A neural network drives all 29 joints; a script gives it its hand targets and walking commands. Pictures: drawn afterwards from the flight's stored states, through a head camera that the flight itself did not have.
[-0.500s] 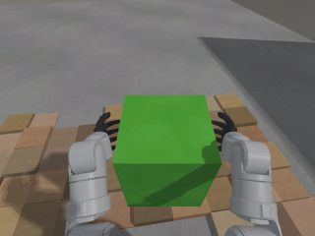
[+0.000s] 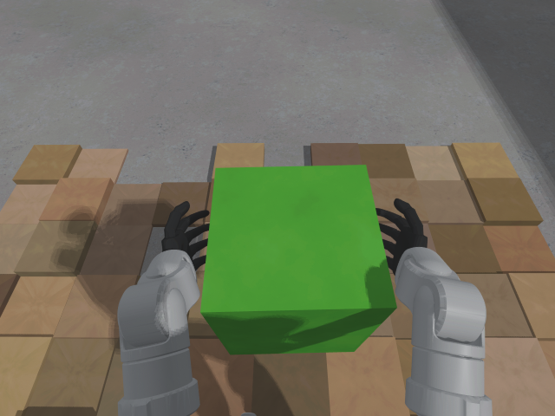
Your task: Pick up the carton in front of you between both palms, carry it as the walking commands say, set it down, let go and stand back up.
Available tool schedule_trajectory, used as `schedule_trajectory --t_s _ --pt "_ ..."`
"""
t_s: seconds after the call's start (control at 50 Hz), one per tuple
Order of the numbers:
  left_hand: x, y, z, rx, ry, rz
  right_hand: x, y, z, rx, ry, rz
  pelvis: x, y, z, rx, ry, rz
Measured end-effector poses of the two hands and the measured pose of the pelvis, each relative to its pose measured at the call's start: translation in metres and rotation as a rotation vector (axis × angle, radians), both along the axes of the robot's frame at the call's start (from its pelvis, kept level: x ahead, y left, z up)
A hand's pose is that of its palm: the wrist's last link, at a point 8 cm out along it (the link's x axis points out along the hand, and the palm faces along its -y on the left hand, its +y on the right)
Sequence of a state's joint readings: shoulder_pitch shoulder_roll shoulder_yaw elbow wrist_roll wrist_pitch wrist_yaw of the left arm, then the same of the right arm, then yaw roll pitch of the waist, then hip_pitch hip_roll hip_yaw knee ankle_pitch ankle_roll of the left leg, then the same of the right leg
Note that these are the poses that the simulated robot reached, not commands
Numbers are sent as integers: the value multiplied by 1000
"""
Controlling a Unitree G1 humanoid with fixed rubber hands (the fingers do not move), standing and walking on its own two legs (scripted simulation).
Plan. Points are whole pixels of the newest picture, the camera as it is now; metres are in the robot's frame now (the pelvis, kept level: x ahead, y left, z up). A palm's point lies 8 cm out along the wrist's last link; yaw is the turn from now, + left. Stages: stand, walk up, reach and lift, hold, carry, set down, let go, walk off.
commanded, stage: carry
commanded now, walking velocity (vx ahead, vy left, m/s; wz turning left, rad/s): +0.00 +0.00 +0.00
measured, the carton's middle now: (291, 268) +0.34 +0.03 -0.01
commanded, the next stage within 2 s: none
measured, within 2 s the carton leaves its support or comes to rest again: neither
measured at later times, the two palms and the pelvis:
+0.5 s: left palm (196, 184) +0.42 +0.17 +0.10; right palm (411, 188) +0.42 -0.13 +0.11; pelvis +0.10 +0.02 +0.00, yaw -1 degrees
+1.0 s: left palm (192, 200) +0.38 +0.17 +0.10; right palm (417, 212) +0.38 -0.13 +0.10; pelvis +0.07 +0.02 -0.01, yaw +0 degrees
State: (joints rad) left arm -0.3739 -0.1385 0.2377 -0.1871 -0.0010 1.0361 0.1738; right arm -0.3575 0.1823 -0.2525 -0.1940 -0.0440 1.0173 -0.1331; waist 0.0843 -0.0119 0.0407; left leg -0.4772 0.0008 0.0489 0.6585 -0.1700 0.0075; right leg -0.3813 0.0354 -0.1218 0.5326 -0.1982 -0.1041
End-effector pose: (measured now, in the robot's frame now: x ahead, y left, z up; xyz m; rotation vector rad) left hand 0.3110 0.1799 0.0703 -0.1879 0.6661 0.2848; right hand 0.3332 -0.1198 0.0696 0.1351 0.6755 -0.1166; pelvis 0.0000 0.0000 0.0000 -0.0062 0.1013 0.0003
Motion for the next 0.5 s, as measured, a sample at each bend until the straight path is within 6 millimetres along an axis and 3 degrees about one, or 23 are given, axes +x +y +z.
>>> schedule_trajectory --t_s 0.1,0.22,0.36,0.5 --pt "44 7 9 15 -65 -64 32 7 14 -49 -68 -13 34 15 -5 10 -1 16" --pt "83 -9 27 31 -82 -144 46 -9 25 -52 -77 -84 63 24 -1 -6 -8 18" --pt "101 -18 31 65 -66 -141 70 -18 28 -45 -65 -64 89 23 -4 -12 -15 -6" --pt "105 -6 29 39 -58 -120 84 -7 38 -51 -59 -50 98 23 -2 -1 -21 -9"
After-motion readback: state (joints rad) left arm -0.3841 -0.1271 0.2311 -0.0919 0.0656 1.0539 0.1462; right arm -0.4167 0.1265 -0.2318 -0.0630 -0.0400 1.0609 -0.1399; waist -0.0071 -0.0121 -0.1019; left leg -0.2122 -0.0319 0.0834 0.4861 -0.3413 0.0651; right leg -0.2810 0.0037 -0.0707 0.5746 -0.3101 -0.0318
